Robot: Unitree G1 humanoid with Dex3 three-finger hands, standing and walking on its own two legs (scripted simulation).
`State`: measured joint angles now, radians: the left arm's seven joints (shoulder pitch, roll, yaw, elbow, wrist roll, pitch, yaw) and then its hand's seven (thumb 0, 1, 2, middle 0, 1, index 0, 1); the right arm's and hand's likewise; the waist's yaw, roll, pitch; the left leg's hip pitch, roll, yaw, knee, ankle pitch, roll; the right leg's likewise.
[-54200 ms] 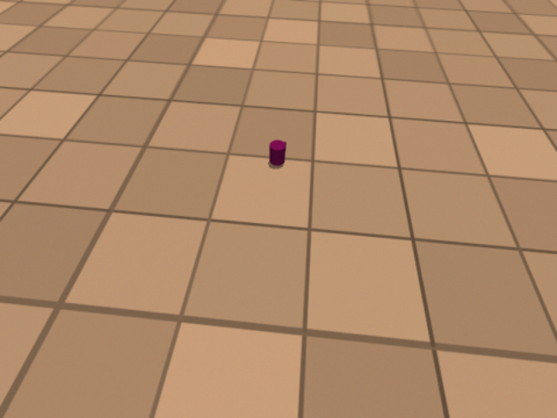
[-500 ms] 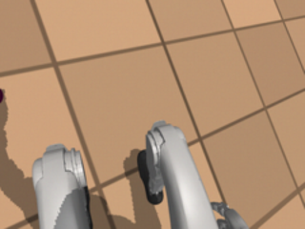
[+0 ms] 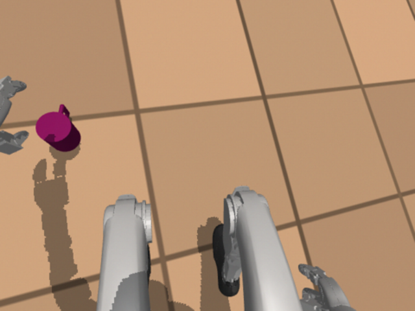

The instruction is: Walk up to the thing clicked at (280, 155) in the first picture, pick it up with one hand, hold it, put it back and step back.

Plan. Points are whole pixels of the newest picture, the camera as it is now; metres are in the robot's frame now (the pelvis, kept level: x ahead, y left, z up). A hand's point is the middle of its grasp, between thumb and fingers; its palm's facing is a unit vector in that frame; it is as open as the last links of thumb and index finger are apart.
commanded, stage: home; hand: left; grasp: from above
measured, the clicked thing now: (61, 127) +0.51 +0.34 -0.37
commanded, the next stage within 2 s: none
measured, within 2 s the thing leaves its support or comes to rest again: neither
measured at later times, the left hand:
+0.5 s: hand (7, 211) +0.28 +0.23 +0.08, palm faces +0.05 -0.93 -0.37, open 7.4 cm
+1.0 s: hand out of the picture +0.22 +0.18 +0.24, palm faces +0.18 -0.96 -0.20, open 7.4 cm
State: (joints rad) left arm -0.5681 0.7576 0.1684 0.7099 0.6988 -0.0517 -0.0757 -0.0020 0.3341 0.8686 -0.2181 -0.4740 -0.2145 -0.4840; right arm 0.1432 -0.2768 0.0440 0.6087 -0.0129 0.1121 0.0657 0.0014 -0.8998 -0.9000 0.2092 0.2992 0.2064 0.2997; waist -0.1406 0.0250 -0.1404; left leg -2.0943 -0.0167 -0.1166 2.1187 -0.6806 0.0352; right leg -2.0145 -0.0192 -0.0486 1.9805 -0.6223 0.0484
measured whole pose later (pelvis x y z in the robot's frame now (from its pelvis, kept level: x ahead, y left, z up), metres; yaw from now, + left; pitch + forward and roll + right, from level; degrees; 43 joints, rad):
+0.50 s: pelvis +0.03 -0.02 +0.18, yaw +6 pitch +25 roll -5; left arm 0.05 0.37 0.09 0.24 0.06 0.32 0.05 0.01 0.89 0.89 -0.21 -0.30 -0.21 -0.30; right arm 0.12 -0.21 0.06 0.54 0.05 -0.06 -0.07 0.01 -0.90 -0.90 0.21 0.30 0.21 0.30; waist -0.08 0.03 -0.18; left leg -1.33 0.02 -0.09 1.50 -0.60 -0.01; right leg -1.29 -0.02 -0.05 1.41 -0.55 0.04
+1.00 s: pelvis +0.08 -0.02 +0.29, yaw +8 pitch +11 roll -3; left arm 0.51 0.22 0.02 -0.13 -0.07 0.46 0.03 0.01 0.90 0.89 -0.20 -0.30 -0.20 -0.30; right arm 0.29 -0.22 0.04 0.52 0.03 -0.20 -0.19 0.01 -0.90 -0.90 0.21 0.30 0.20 0.30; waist -0.04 0.06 -0.18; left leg -0.70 0.03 -0.08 1.01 -0.50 -0.02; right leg -0.67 -0.01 -0.05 0.93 -0.45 0.02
